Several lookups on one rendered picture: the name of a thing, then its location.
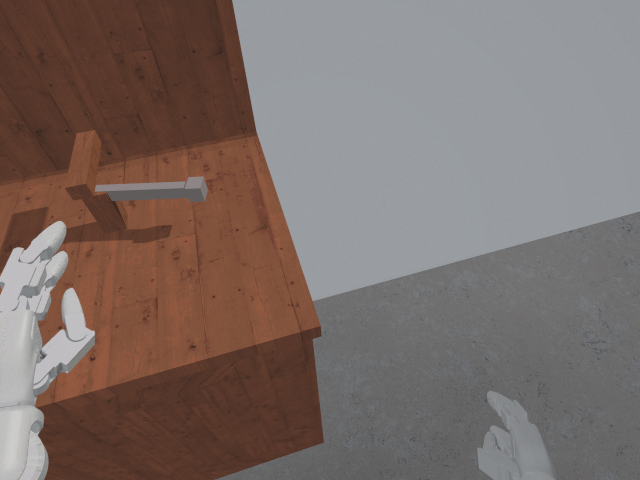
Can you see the left robot hand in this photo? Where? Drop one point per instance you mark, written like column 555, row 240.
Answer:
column 26, row 282

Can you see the right robot hand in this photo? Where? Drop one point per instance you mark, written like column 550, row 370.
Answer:
column 523, row 451

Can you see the left robot forearm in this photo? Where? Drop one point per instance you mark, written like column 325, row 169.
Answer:
column 22, row 453

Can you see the counter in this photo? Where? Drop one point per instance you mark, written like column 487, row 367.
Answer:
column 203, row 363

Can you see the tap lever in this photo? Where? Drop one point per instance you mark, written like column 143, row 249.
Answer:
column 195, row 189

